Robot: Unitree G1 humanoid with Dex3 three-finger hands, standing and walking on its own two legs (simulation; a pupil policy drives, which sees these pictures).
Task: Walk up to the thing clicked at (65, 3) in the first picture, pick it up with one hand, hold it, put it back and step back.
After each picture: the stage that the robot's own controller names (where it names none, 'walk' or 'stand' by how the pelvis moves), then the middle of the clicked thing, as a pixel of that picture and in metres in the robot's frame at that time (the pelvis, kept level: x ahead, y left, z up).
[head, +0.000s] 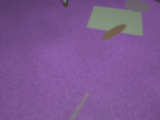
stand; out of the picture +2.34 +0.22 -0.65
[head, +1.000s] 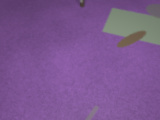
walk; out of the picture +2.20 +0.12 -0.64
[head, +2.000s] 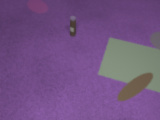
walk; (72, 26) +1.53 +0.16 -0.64
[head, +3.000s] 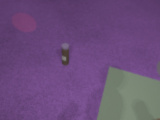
walk; (65, 54) +1.05 +0.14 -0.63
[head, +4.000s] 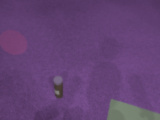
walk; (58, 87) +0.68 +0.17 -0.63
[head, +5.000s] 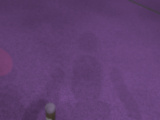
walk; (50, 114) +0.50 +0.15 -0.64
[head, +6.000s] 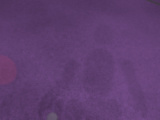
stand; out of the picture +0.43 +0.19 -0.65
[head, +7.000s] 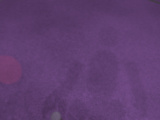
stand; out of the picture +0.45 +0.18 -0.65
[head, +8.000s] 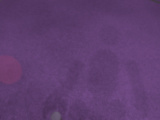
stand; out of the picture +0.45 +0.18 -0.66
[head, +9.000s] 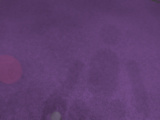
stand; out of the picture +0.45 +0.18 -0.66
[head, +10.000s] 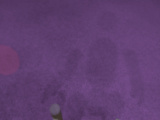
go down; (56, 114) +0.44 +0.18 -0.65
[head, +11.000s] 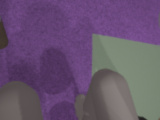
go down; out of the picture +0.52 +0.23 -0.23
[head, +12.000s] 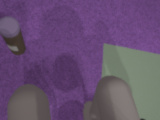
approach; (14, 39) +0.52 +0.21 -0.26
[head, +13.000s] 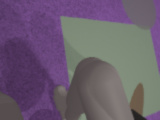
close in; out of the picture +0.51 +0.27 -0.17
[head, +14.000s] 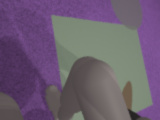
close; out of the picture +0.51 +0.29 -0.17
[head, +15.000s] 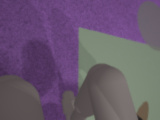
lift; out of the picture +0.42 +0.25 -0.16
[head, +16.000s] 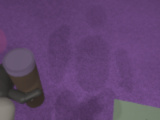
lift; (28, 83) +0.33 +0.17 +0.03
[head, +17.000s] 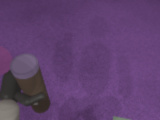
hold; (34, 88) +0.32 +0.16 +0.03
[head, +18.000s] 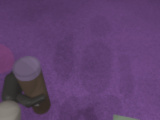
hold; (35, 89) +0.32 +0.16 +0.02
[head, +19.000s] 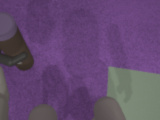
crouch; (15, 47) +0.45 +0.18 -0.03
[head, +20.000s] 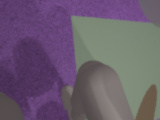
lower; out of the picture +0.51 +0.25 -0.14
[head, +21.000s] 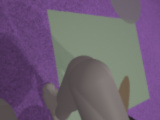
lower; out of the picture +0.50 +0.29 -0.18
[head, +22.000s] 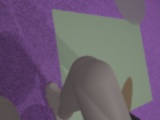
lower; out of the picture +0.49 +0.29 -0.18
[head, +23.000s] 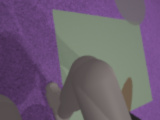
lower; out of the picture +0.49 +0.29 -0.18
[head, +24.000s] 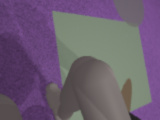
loosen; out of the picture +0.49 +0.28 -0.18
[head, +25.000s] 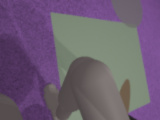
withdraw; out of the picture +0.50 +0.26 -0.19
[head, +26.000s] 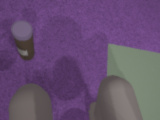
walk; (25, 43) +0.51 +0.20 -0.24
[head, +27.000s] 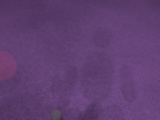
stand; out of the picture +0.43 +0.15 -0.58
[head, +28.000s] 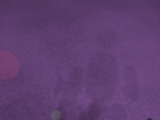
stand; out of the picture +0.44 +0.16 -0.60
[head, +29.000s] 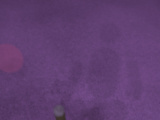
stand; (60, 116) +0.44 +0.16 -0.61
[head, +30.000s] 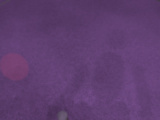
walk; out of the picture +0.45 +0.16 -0.66
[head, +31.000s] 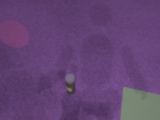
walk; (70, 84) +0.58 +0.09 -0.63
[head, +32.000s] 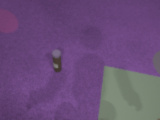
walk; (57, 61) +0.83 +0.16 -0.64
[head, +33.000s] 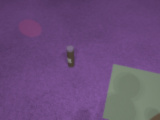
stand; (70, 57) +1.08 +0.15 -0.64
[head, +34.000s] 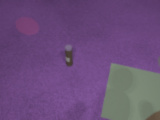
stand; (69, 56) +1.07 +0.13 -0.66
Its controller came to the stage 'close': yes
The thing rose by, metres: 0.68
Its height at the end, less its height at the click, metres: +0.00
